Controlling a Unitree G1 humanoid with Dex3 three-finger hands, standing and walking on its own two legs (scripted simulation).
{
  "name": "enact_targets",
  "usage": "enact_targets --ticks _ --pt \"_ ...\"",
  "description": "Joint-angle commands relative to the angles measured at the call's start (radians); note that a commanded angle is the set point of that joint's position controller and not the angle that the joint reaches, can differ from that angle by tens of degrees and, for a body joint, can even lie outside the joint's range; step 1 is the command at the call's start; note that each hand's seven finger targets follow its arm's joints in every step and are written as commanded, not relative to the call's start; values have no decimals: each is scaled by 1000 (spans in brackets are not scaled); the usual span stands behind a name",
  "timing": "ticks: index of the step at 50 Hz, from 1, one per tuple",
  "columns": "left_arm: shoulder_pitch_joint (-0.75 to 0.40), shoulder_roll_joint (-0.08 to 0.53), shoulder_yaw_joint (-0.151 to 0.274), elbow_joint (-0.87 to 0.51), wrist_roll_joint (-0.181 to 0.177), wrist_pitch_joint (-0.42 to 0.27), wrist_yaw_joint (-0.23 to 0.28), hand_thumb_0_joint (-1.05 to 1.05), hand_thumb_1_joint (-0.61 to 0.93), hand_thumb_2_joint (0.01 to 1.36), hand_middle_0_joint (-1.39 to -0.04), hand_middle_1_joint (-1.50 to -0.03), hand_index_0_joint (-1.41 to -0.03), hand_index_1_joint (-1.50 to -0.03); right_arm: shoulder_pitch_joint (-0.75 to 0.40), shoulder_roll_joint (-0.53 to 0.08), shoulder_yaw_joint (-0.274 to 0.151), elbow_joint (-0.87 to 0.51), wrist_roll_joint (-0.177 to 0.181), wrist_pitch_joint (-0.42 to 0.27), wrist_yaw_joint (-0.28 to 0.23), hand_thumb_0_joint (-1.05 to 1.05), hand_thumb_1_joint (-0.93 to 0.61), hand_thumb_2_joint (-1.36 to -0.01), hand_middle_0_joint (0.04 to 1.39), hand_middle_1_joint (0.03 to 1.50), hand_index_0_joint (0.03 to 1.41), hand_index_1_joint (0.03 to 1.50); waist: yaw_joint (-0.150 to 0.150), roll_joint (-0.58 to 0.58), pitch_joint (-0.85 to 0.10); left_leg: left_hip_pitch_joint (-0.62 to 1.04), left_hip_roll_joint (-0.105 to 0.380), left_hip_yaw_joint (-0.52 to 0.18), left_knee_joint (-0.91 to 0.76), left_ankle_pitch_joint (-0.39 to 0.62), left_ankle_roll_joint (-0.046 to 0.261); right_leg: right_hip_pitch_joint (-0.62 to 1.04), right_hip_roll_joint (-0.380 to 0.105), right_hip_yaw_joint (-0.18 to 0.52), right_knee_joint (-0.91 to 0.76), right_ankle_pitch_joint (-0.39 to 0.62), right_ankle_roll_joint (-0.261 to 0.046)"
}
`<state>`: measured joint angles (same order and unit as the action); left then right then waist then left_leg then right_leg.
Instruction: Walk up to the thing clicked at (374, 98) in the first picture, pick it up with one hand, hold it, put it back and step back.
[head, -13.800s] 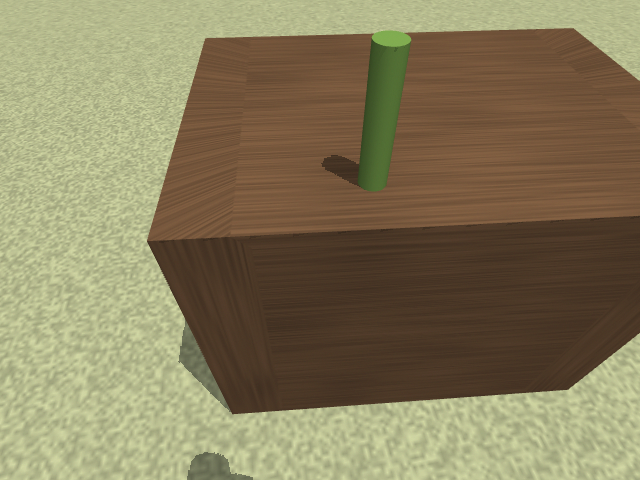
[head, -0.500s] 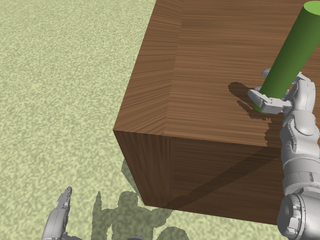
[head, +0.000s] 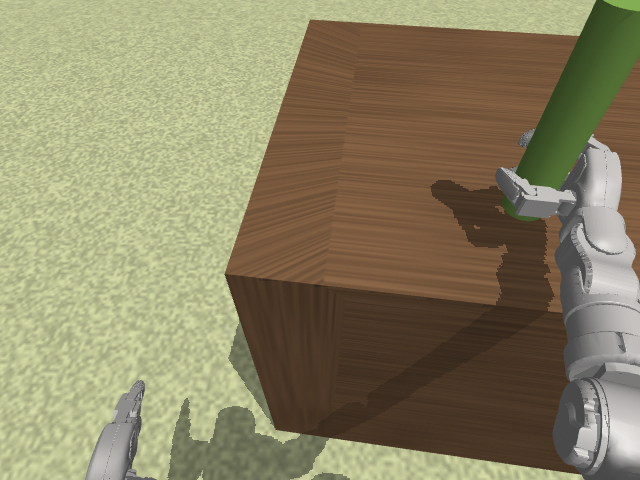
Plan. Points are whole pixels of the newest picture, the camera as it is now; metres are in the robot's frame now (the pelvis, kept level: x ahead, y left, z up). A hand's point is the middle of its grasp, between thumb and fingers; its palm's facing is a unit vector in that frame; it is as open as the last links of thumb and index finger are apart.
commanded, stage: settle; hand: right
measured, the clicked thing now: (565, 126) +0.46 -0.20 +0.22
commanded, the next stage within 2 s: lift in 0.46 s
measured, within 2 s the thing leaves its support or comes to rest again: neither
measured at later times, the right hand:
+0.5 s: hand (539, 161) +0.45 -0.18 +0.18, palm faces +0.17 +0.99 -0.01, open 7.6 cm
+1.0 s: hand (569, 133) +0.43 -0.18 +0.24, palm faces +0.16 +0.99 -0.01, open 7.6 cm
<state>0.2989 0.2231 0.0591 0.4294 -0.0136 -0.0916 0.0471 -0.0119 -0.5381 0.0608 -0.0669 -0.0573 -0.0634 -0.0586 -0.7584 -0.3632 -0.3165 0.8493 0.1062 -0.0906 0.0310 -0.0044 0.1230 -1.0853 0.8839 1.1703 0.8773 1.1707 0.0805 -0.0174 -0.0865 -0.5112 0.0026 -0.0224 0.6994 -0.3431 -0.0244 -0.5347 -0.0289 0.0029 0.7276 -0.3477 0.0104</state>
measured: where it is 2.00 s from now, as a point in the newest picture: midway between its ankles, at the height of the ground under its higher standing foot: outside the picture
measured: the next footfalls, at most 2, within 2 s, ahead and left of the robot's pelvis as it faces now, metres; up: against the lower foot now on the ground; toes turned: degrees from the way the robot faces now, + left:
none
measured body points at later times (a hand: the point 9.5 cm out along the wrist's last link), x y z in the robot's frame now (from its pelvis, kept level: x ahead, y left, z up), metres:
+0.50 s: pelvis -0.01 +0.00 +0.01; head +0.02 +0.01 +0.46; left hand +0.14 +0.27 -0.06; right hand +0.44 -0.24 +0.18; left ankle +0.00 +0.14 -0.72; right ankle +0.01 -0.12 -0.72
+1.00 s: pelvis +0.00 +0.00 +0.01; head -0.01 +0.02 +0.46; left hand +0.15 +0.25 -0.06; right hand +0.41 -0.23 +0.24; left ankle +0.00 +0.14 -0.72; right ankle +0.01 -0.12 -0.72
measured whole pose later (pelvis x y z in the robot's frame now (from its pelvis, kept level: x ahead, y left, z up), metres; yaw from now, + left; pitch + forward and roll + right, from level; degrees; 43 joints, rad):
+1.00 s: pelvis +0.00 +0.00 +0.01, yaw +0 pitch +4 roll +0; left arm 0.30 0.21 0.05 0.48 -0.03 -0.12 0.07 -0.01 -0.52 0.04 -0.05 -0.06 -0.06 -0.05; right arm -0.70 -0.33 -0.29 0.52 0.15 0.18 0.02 0.00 0.13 -1.12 0.87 1.20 0.86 1.20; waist 0.03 -0.04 -0.10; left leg -0.37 0.01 -0.03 0.61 -0.31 -0.02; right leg -0.38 -0.02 0.00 0.62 -0.30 0.02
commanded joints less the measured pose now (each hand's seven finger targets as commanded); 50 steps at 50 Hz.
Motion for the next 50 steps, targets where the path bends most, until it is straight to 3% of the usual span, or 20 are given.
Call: enact_targets --ticks 1,4,7,10,11,12,17,18,19,20,21,25,31,34,36,41,44,46,48,50 --pt "-41 190 100 -180 -6 -56 18 0 -550 60 -55 -57 -52 -60 -550 -253 -41 -293 24 -62 -2 0 -387 -1328 1362 1451 1394 1452 6 -30 -421 138 -19 49 -74 366 16 297 12 -9 -78 368 -15" --pt "-31 133 58 -161 -10 -54 14 0 -554 62 -55 -55 -50 -59 -546 -244 -34 -290 19 -54 -9 0 -402 -1337 1372 1461 1404 1462 -11 -30 -375 149 -16 45 -88 351 16 272 17 -15 -91 339 -17" --pt "-44 154 80 -169 -11 -56 15 0 -549 56 -54 -54 -51 -57 -577 -261 -42 -322 21 -50 -9 0 -383 -1342 1360 1462 1393 1463 -5 -24 -395 158 -13 40 -92 333 15 269 18 -18 -106 301 -19" --pt "-36 125 56 -136 -12 -53 10 0 -544 52 -54 -56 -53 -56 -577 -252 -29 -330 20 -32 -6 0 -398 -1378 1364 1489 1399 1489 -21 -65 -361 148 -11 37 -99 316 19 274 20 -21 -112 291 -15" --pt "-33 155 91 -125 -10 -55 14 0 -541 49 -53 -56 -53 -56 -570 -243 -26 -324 23 -27 -6 0 -388 -1378 1352 1486 1387 1487 -4 -60 -383 148 -11 36 -100 341 18 289 20 -21 -107 312 -17" --pt "-46 132 63 -113 -10 -56 11 0 -546 52 -53 -54 -51 -56 -577 -242 -25 -343 25 -21 -8 0 -394 -1369 1350 1479 1384 1480 -20 -57 -379 156 -12 38 -99 345 18 289 19 -21 -109 322 -16" --pt "-66 158 85 -112 -11 -60 22 0 -552 56 -52 -53 -48 -57 -597 -254 -28 -345 27 3 -7 0 -403 -1405 1359 1507 1396 1508 -8 -48 -410 155 -13 39 -109 331 17 313 17 -17 -116 303 -17" --pt "-86 140 57 -126 -13 -62 20 0 -551 55 -51 -53 -48 -56 -591 -246 -23 -346 29 9 -9 0 -408 -1417 1365 1519 1402 1520 -21 -33 -398 159 -14 43 -110 331 17 312 16 -16 -120 311 -16" --pt "-99 167 82 -145 -11 -66 25 0 -552 56 -51 -53 -48 -56 -591 -253 -29 -348 32 10 -6 0 -410 -1408 1365 1512 1401 1513 -12 -22 -411 169 -12 41 -113 335 14 313 18 -17 -118 308 -18" --pt "-73 118 41 -113 -11 -62 22 0 -557 58 -52 -53 -47 -57 -610 -245 -19 -362 30 10 -6 0 -414 -1416 1361 1515 1399 1515 -20 -27 -395 171 -11 40 -113 326 14 297 19 -18 -121 296 -20" --pt "-89 161 72 -142 -13 -67 26 0 -558 58 -52 -52 -47 -57 -582 -268 -41 -334 31 19 -9 0 -436 -1414 1359 1509 1395 1510 -22 -6 -404 182 -13 42 -116 322 15 294 19 -17 -128 291 -19" --pt "-56 170 92 -111 -12 -66 30 0 -550 53 -50 -52 -47 -55 -585 -278 -49 -314 32 29 -8 0 -442 -1422 1371 1523 1406 1523 -10 -8 -344 167 -9 39 -129 295 10 279 24 -23 -138 251 -24" --pt "-70 92 19 -86 -13 -76 17 0 -533 43 -50 -60 -57 -53 -597 -227 -8 -334 30 43 0 0 -360 -1359 1344 1474 1378 1474 -27 -29 -319 157 -9 37 -138 271 14 272 23 -22 -151 233 -23" --pt "-105 150 65 -115 -12 -84 21 0 -526 38 -49 -60 -58 -51 -573 -263 -28 -366 32 59 6 0 -373 -1355 1351 1473 1383 1473 -32 -51 -370 175 -8 37 -134 293 14 307 24 -22 -147 261 -19" --pt "-73 124 43 -99 -9 -81 18 0 -531 41 -50 -60 -57 -52 -633 -248 -9 -477 35 60 3 0 -384 -1363 1356 1479 1387 1479 -38 -76 -436 195 -10 41 -129 335 20 352 22 -20 -143 321 -13" --pt "-114 185 90 -146 -12 -93 40 0 -536 44 -47 -57 -52 -51 -591 -280 -47 -540 54 96 -15 0 -426 -1337 1365 1461 1390 1461 -49 -1 -431 239 -12 50 -143 301 15 346 23 -19 -160 275 -18" --pt "-67 77 -3 -120 -14 -87 31 0 -532 43 -44 -56 -50 -50 -546 -231 -20 -599 55 127 -22 0 -407 -1329 1364 1459 1390 1459 -73 -45 -374 243 -11 53 -146 305 18 334 24 -22 -166 293 -14" --pt "-48 75 6 -99 -16 -78 30 0 -532 43 -44 -56 -49 -50 -534 -240 -27 -637 57 157 -21 0 -403 -1320 1352 1448 1377 1448 -74 -47 -376 241 -10 54 -145 334 18 358 23 -25 -166 327 -14" --pt "-61 154 61 -113 -15 -78 25 0 -519 33 -41 -57 -51 -46 -425 -224 -36 -584 61 217 -11 0 -435 -1332 1380 1467 1402 1467 -70 -45 -313 212 -15 61 -150 334 18 351 18 -19 -174 351 -8" --pt "-30 141 71 -64 -16 -70 15 0 -522 33 -43 -57 -52 -46 -523 -218 -16 -691 61 251 -5 0 -438 -1328 1371 1459 1393 1459 -57 -92 -327 186 -15 60 -152 340 21 399 14 -19 -170 380 -6"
